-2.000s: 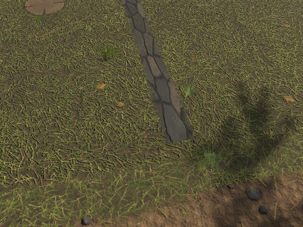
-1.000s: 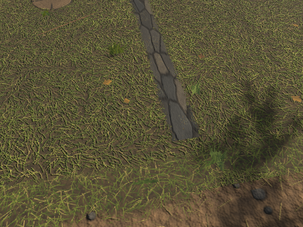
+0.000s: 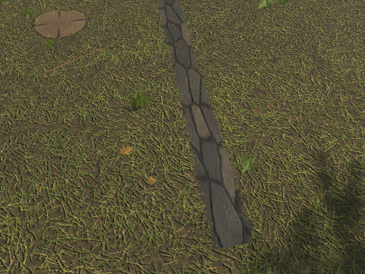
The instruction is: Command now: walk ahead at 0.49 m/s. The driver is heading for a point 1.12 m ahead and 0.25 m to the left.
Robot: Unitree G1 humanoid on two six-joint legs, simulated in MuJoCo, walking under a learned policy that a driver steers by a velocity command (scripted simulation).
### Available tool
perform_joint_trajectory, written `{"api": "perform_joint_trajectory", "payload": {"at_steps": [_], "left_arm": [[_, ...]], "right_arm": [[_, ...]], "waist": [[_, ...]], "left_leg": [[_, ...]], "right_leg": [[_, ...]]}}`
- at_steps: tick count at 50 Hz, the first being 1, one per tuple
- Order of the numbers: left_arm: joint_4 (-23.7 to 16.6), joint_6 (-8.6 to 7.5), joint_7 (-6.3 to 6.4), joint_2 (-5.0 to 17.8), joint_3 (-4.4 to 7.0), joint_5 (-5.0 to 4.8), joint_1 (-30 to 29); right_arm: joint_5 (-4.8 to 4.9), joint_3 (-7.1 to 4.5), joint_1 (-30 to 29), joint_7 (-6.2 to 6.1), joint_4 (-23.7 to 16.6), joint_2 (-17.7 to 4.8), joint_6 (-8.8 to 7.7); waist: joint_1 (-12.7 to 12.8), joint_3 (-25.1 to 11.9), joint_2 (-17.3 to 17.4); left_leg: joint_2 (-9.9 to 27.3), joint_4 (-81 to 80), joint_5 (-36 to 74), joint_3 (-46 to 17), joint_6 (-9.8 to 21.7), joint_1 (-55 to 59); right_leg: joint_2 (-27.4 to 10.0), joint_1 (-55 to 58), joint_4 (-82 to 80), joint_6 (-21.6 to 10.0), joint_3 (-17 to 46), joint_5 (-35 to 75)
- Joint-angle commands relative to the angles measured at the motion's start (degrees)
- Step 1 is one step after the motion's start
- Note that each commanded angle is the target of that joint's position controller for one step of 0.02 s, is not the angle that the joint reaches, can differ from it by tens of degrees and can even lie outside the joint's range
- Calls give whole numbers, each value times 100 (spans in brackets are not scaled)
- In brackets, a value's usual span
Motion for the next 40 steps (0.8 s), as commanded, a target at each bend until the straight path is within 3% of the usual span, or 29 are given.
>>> {"api": "perform_joint_trajectory", "payload": {"at_steps": [1, 3, 7, 12, 14, 15, 16, 17, 18, 19, 20, 21, 22, 23, 26, 28, 30, 34, 38, 40], "left_arm": [[-222, -111, 91, 693, 107, 5, -95], [-173, -70, 171, 768, 118, -2, 122], [-83, -11, 243, 884, 123, -69, 551], [143, 130, 273, 934, 160, -119, 1067], [145, 195, 290, 1009, 201, -119, 1011], [110, 223, 293, 1066, 219, -110, 899], [69, 260, 289, 1065, 213, -91, 759], [-8, 276, 286, 912, 145, -42, 713], [-141, 210, 246, 373, -25, 18, 1242], [-44, 62, 200, 90, -133, -61, 1453], [-146, -61, 174, 738, 31, -212, 969], [-311, -123, 176, 896, 66, -296, 446], [-348, -119, 213, 838, 79, -244, 197], [-333, -53, 251, 798, 131, -158, 179], [-266, 160, 273, 431, 117, -110, 417], [-411, 206, 291, 459, 141, -73, 52], [-564, 197, 282, 470, 158, -32, -407], [-802, 130, 211, 338, 107, -46, -1266], [-1054, 50, 115, 379, 80, -94, -1943], [-1144, -22, 54, 477, 95, -110, -2033]], "right_arm": [[-73, -103, 338, -30, -216, -260, 85], [-101, -110, -203, -8, -398, -270, 65], [-69, -42, -1117, 94, -633, -147, -3], [-7, -4, -1835, 270, -954, -221, -57], [1, -41, -1722, 326, -998, -356, -89], [2, -96, -1438, 331, -949, -482, -101], [-5, -204, -788, 315, -773, -665, -106], [-21, -351, 266, 270, -467, -975, -98], [-173, -492, 1182, 231, -300, -1559, -78], [-121, -437, 1356, 257, -208, -1385, -48], [-79, -294, 985, 264, -260, -970, -56], [-92, -226, 469, 246, -390, -749, -54], [-128, -174, 43, 264, -448, -609, -64], [-166, -128, -179, 281, -470, -444, -91], [-168, -133, -77, 299, -316, -454, -128], [-171, -179, 105, 235, -220, -629, -133], [-158, -188, 299, 163, -137, -675, -94], [-94, -184, 666, 87, 6, -718, -40], [-30, -209, 1094, 53, 199, -767, 52], [-6, -246, 1113, 10, 227, -817, 107]], "waist": [[-286, 169, -485], [-153, 259, -429], [143, 327, -445], [311, 469, -466], [147, 339, -565], [-43, 138, -671], [-420, -271, -707], [-859, -963, -611], [-829, -1981, 442], [-757, -2576, 1320], [-774, -1859, 869], [-657, -1151, 536], [-465, -666, 77], [-269, -447, 61], [-19, -247, 135], [-38, -61, 63], [-140, 50, 31], [-398, 214, 61], [-575, 390, 68], [-491, 385, 128]], "left_leg": [[364, -536, 610, -155, -134, -496], [352, -1303, 1263, -113, -210, -846], [42, -2803, 2256, 196, -227, -529], [-104, -3524, 1859, 167, -77, -781], [-206, -3687, 1412, 215, 74, -501], [-361, -3726, 1209, 338, 166, 0], [-570, -3808, 1188, 517, 302, 928], [-445, -3685, 1316, 370, 518, 2478], [1062, -3666, 973, -1788, 1275, 4890], [1782, -4693, 147, -4038, 1799, 5721], [1564, -4861, -181, -3577, 1471, 5185], [1361, -4951, 158, -2676, 1246, 4322], [1129, -5166, 747, -2003, 1139, 3411], [894, -5349, 1096, -1530, 1029, 2835], [675, -5753, 1538, -937, 1092, 2166], [672, -5903, 1771, -729, 1143, 2180], [624, -5970, 1844, -556, 1087, 2337], [408, -6018, 1695, -198, 886, 2400], [591, -5719, 1596, -434, 895, 2933], [747, -5452, 1664, -615, 838, 3165]], "right_leg": [[-1622, -139, -1403, -1017, 1385, 519], [-1579, 75, -1443, -952, 1245, 636], [-1384, 293, -1433, -726, 812, 765], [-1794, 1398, -996, -659, 871, 971], [-1931, 1724, -654, -554, 891, 1572], [-1906, 1768, -309, -485, 835, 2419], [-1719, 1670, 467, -374, 659, 3389], [-1399, 1034, 1732, -193, 432, 3353], [-722, -1059, 4012, 159, 145, 1307], [-20, -2405, 5369, 301, 701, -2321], [-414, -2999, 5884, 160, 1154, -2256], [-717, -3115, 5805, 80, 985, -1771], [-974, -2895, 5415, 98, 847, -1291], [-1169, -2562, 5016, 110, 859, -1000], [-1287, -2122, 4520, 212, 781, -677], [-1329, -2511, 4020, 317, 756, -227], [-1323, -2838, 3350, 398, 732, 383], [-1089, -2600, 1966, 424, 519, 1398], [-888, -2618, 1232, 438, 544, 1259], [-837, -2461, 955, 374, 634, 1001]]}}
